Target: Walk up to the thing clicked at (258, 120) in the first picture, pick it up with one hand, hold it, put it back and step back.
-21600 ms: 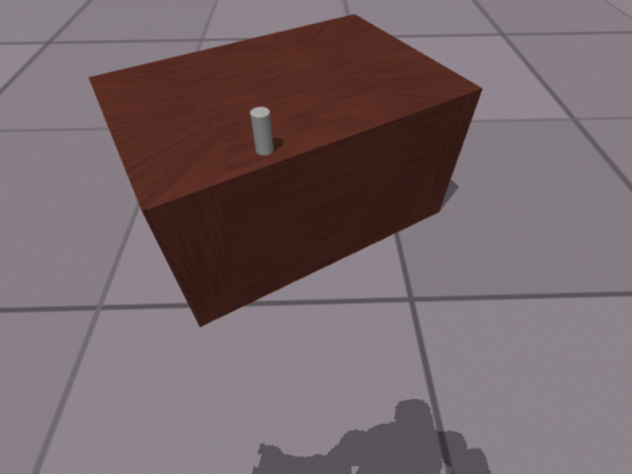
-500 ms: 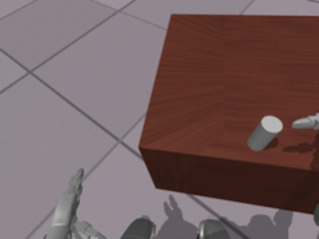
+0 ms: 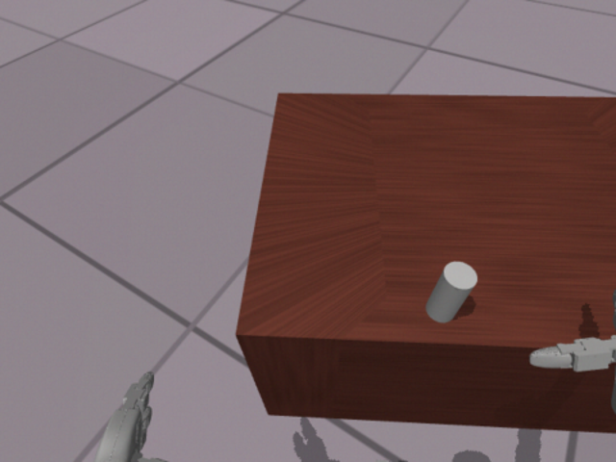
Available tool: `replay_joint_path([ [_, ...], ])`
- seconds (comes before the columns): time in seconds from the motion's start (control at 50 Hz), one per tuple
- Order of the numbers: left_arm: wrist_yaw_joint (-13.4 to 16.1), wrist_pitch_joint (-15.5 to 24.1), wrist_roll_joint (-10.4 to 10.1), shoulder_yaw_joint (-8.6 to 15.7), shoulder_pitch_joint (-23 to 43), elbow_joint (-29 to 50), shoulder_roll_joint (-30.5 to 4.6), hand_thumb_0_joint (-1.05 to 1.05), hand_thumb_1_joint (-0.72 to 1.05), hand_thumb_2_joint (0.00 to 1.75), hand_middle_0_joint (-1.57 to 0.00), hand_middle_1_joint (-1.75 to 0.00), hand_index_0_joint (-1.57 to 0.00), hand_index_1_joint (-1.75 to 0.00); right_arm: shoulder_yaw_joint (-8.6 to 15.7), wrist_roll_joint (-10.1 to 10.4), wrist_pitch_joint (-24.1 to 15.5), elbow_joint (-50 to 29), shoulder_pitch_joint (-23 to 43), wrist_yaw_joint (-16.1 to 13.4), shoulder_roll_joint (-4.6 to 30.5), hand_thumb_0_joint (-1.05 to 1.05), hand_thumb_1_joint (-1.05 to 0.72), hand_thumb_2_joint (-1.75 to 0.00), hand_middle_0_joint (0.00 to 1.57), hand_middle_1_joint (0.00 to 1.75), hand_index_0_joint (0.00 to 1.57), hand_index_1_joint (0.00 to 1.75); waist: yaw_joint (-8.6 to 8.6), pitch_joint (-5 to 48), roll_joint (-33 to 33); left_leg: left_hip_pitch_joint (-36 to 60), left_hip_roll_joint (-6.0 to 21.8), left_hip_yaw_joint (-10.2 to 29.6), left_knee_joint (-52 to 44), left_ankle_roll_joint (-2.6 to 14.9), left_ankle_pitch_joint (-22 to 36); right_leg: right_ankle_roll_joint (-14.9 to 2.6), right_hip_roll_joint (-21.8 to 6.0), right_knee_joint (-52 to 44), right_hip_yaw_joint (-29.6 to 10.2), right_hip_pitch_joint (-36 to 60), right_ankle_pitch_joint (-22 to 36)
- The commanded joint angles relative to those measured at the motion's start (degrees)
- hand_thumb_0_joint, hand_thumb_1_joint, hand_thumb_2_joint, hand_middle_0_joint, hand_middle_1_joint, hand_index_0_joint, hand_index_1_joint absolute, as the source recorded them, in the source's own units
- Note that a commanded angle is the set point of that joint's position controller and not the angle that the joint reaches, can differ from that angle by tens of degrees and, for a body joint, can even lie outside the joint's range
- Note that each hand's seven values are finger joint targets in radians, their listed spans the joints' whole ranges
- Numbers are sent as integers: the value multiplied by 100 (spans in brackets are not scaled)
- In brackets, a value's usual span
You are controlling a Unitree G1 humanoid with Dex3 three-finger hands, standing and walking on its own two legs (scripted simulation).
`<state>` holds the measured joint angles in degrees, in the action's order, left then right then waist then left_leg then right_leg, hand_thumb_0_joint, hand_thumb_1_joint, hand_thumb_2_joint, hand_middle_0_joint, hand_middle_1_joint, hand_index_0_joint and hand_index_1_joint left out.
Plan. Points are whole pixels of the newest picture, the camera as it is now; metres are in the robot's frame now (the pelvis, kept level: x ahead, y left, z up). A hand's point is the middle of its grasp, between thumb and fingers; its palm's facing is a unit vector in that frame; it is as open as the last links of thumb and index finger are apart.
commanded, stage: home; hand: right
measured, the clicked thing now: (449, 293) +0.39 -0.22 -0.08
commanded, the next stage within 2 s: none
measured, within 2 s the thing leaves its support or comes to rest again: neither
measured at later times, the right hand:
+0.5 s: hand (441, 459) +0.15 -0.15 -0.08, palm faces +0.12 +0.98 -0.17, open 17.4 cm
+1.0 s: hand out of the picture +0.11 -0.19 -0.11, palm faces -0.06 +0.93 -0.35, open 17.5 cm
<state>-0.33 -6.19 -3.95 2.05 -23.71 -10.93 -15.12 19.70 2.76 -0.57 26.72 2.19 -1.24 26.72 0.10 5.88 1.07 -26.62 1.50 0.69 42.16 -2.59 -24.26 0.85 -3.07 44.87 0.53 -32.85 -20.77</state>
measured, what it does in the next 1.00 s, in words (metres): stands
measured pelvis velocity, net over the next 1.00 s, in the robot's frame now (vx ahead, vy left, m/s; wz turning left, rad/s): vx -0.03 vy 0.02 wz -0.01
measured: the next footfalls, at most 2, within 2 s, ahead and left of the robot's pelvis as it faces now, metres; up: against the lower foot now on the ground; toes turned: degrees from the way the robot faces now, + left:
none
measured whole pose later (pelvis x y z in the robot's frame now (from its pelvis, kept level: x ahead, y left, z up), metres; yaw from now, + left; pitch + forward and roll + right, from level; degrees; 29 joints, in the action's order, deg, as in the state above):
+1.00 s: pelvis -0.03 +0.02 -0.01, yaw +0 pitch +1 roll +0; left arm 0.6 -0.3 4.0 -0.4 -12.1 -40.6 -16.4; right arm -1.2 -3.3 0.2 29.3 -18.3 -1.5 16.9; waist -1.1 0.7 0.8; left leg -23.9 1.9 0.8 49.2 -1.4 -26.5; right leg 1.6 -2.6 47.9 0.4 -28.4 -20.6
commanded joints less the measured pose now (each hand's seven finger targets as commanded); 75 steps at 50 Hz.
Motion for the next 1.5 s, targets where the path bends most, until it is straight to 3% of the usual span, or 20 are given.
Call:
replay_joint_path([
  [0.0,225,291,-21,72,527,977,-458,0,3,50,-13,-18,-13,-18,191,97,-296,-2528,506,-256,1134,0,47,-11,6,7,6,7,86,1029,467,183,-227,-394,-558,277,1632,-56,110,-724,173,1395,1575],
  [0.06,347,381,18,-349,908,903,-7,0,26,53,-14,-19,-13,-19,-169,89,-378,-2560,49,-357,524,0,53,-7,6,6,6,6,92,752,437,252,-213,-374,-555,297,1352,-38,117,-775,188,1222,1304],
  [0.14,496,391,127,111,462,503,-427,0,26,53,-13,-19,-13,-19,-539,38,-313,-2477,-932,-335,14,0,52,-7,6,6,6,6,-78,785,440,185,-179,-362,-492,265,1571,-52,156,-699,229,1384,1471],
  [0.16,534,398,140,390,346,589,-692,0,28,54,-14,-19,-14,-19,-617,39,-268,-2300,-1249,-323,-127,0,53,-7,6,6,6,6,-171,782,270,157,-188,-387,-489,254,1583,-65,150,-703,230,1453,1465],
  [0.26,506,438,129,250,261,446,-328,0,36,59,-15,-20,-14,-21,-1216,19,-113,-2436,-1772,-231,-782,0,56,-5,5,5,5,5,-228,427,-110,-45,-182,-417,-492,202,1499,-120,144,-644,226,1283,1298],
  [0.34,491,528,142,-154,731,825,-11,0,45,64,-15,-22,-15,-22,-1427,-46,-139,-2439,-1659,-236,-885,0,53,-7,6,6,6,6,-97,324,-222,-78,-141,-369,-457,206,1204,-117,203,-567,240,995,1031],
  [0.48,589,583,226,106,580,879,-269,0,52,68,-16,-23,-16,-23,-1381,-81,-209,-2464,-2024,-343,-713,0,54,-6,6,6,6,6,-49,549,35,43,-24,-145,-452,177,1217,-110,300,-377,369,964,931],
  [0.5,617,556,224,13,805,-365,-372,0,60,76,-19,-28,-19,-28,-948,-91,-143,-2516,-2166,-494,-526,0,61,-1,4,4,4,4,25,218,207,-111,-126,-130,-432,193,873,-136,253,-323,288,742,523],
  [0.52,628,603,217,-14,775,-187,-303,0,68,81,-18,-27,-18,-27,-1351,-118,-101,-2440,-2381,-487,-892,0,61,-2,5,4,5,4,-99,189,85,-132,-126,-135,-467,187,830,-146,252,-332,308,728,471],
  [0.58,655,689,210,-25,1010,-147,-296,0,84,87,-19,-29,-19,-29,-1512,-101,-69,-2746,-2430,-538,-997,0,60,-3,5,5,5,5,-25,330,36,-143,-152,-182,-414,213,738,-111,210,-318,291,754,442],
  [0.64,679,746,218,-5,1009,-545,-337,0,89,90,-20,-30,-20,-30,-1787,-124,-29,-2336,-2546,-547,-1198,0,61,-1,5,4,5,4,-201,-95,-166,-492,-189,-221,-400,221,544,-118,181,-286,257,587,293],
  [0.82,773,983,224,38,1280,-729,-389,0,90,90,-20,-30,-20,-30,-1655,-160,105,-2831,-2369,-644,-1007,0,57,-4,5,5,5,5,-113,516,-351,-379,-218,-258,-245,197,661,-138,195,-127,185,699,464],
  [0.84,482,873,959,231,1429,-1893,-1245,0,90,90,-20,-30,-20,-30,-1374,-854,-65,-856,-2089,-384,369,0,55,-5,5,5,5,5,-56,363,-365,226,319,604,-558,464,711,-287,-2,121,-115,1159,651],
  [0.86,351,821,1021,305,1276,-2045,-1218,0,90,90,-20,-30,-20,-30,-1310,-878,-105,-700,-2092,-259,332,0,54,-6,5,5,5,5,-125,340,-261,317,423,698,-439,599,729,-331,22,-40,-149,1033,506],
  [0.92,160,813,848,179,1410,-2241,-1111,0,90,90,-20,-30,-20,-30,-1467,-705,-225,-438,-1891,-110,215,0,56,-4,5,5,5,5,-184,-65,-526,-96,461,732,-842,636,289,-310,45,-278,-148,1201,221],
  [1.0,28,825,668,172,1439,-2685,-1200,0,90,90,-20,-30,-20,-30,-1592,-511,-269,202,-1643,-24,116,0,53,-6,5,5,5,5,-135,-211,-194,130,265,370,-637,517,635,-349,-80,-678,-378,1320,629],
  [1.24,55,788,570,164,1599,-3817,-1558,0,90,90,-20,-30,-20,-30,-1649,-449,-188,1788,-1622,-41,450,0,55,-5,5,5,5,5,-53,-316,-6,1022,310,361,-1034,461,1335,-413,-319,-1565,-660,1793,1135],
  [1.3,62,742,550,150,1691,-4077,-1620,0,90,90,-20,-30,-20,-30,-1707,-451,-161,2092,-1587,-49,472,0,58,-3,5,5,5,5,-55,-510,11,990,372,411,-1422,437,1126,-381,-301,-1807,-670,1954,788],
  [1.42,72,748,500,93,1710,-4490,-1660,0,90,90,-20,-30,-20,-30,-1785,-411,-166,2551,-1423,-54,544,0,55,-5,5,5,5,5,-62,-427,-60,1364,428,362,-1714,350,1649,-322,-346,-2140,-640,2362,1450],
  [1.48,59,714,492,80,1844,-4630,-1656,0,90,90,-20,-30,-20,-30,-1825,-412,-148,2741,-1372,-50,556,0,54,-5,5,5,5,5,-80,-733,-149,1099,481,436,-2128,349,1180,-247,-255,-2283,-541,2476,948],
])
